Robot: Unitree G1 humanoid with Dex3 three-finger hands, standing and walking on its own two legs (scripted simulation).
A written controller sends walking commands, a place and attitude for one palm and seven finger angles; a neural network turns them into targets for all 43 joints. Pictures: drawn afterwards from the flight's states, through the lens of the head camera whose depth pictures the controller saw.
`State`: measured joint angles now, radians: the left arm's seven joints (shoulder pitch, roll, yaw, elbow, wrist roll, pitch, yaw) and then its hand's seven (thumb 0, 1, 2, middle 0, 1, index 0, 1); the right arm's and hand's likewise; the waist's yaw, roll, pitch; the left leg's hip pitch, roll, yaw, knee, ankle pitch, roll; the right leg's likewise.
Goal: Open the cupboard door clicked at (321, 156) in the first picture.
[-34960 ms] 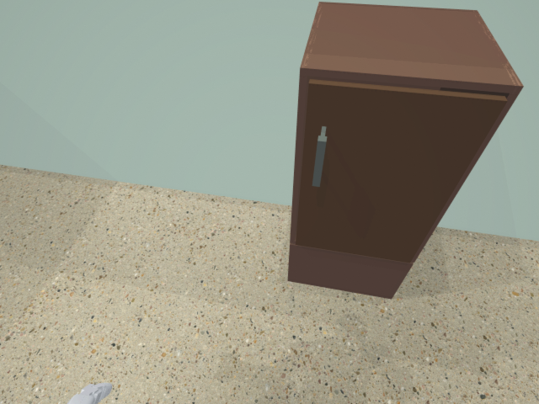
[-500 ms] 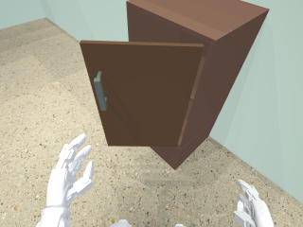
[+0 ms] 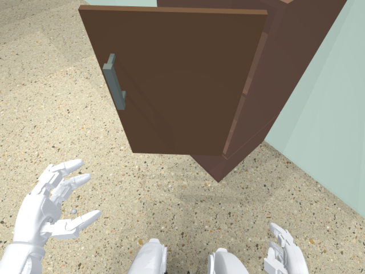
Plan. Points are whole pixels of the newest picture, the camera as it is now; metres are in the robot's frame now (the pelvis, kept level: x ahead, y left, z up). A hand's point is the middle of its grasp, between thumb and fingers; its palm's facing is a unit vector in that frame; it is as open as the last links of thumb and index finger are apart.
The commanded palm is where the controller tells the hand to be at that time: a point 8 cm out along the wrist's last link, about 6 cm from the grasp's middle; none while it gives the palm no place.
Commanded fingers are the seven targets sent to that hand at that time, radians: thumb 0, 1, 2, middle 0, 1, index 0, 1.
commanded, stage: raise the hand with hooked fingers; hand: left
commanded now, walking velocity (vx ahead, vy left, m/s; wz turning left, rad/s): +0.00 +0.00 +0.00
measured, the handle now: (116, 83) +0.54 +0.21 +0.06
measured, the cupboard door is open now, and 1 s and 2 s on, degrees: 46 46 46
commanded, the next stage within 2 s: move the hooked fingers beside the handle in 1.28 s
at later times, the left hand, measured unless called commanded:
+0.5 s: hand (44, 190) +0.26 +0.28 +0.06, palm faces +0.04 -1.00 -0.06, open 13.7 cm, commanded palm +0.24 +0.34 +0.07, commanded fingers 0.00 -0.50 0.30 -0.30 -1.20 -0.30 -1.20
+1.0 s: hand (35, 167) +0.30 +0.31 +0.07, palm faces +0.02 -1.00 -0.05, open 14.0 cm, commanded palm +0.27 +0.36 +0.07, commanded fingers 0.00 -0.50 0.30 -0.30 -1.20 -0.30 -1.20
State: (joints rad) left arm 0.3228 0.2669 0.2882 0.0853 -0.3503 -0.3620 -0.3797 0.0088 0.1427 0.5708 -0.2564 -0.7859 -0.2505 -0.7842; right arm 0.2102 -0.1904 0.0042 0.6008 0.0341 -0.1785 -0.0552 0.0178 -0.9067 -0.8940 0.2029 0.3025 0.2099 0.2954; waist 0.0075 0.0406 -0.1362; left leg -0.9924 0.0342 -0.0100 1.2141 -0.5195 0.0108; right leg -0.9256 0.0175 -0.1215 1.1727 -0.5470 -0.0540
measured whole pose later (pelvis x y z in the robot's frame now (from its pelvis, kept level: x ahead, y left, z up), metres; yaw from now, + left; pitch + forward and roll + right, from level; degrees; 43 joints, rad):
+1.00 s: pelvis +0.01 +0.04 +0.02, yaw -1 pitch +16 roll -4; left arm 0.01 0.41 0.43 0.39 -0.36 -0.35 -0.48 -0.01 -0.50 0.30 -0.30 -1.20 -0.29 -1.20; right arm 0.28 -0.29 0.01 0.54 0.04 -0.16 -0.05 0.02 -0.91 -0.89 0.20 0.30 0.21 0.30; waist -0.02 0.02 -0.12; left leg -0.91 0.01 0.02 1.09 -0.47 0.07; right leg -0.83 0.00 -0.09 1.02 -0.48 0.00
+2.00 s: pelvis +0.01 +0.02 +0.02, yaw -1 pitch +18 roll -3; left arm -0.30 0.45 0.45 0.68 -0.29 -0.39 -0.46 -0.01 -0.50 0.30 -0.30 -1.20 -0.30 -1.20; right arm 0.29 -0.28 0.02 0.59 0.04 -0.10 -0.06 0.01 -0.91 -0.89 0.20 0.30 0.21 0.30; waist -0.05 0.02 -0.12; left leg -0.96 0.03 0.03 1.12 -0.48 0.05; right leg -0.89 0.02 -0.08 1.06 -0.49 -0.02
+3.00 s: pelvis +0.00 +0.03 +0.00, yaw -3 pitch +24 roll -4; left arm -0.82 0.61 0.49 1.14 -0.14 -0.43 -0.37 -0.01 -0.50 0.30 -0.30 -1.20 -0.29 -1.20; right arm 0.35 -0.29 0.05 0.63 0.00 0.05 -0.03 0.01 -0.91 -0.89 0.20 0.30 0.21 0.30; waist -0.15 0.03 -0.11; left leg -1.13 0.04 0.02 1.20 -0.50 0.06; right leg -1.06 0.03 -0.08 1.12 -0.49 -0.01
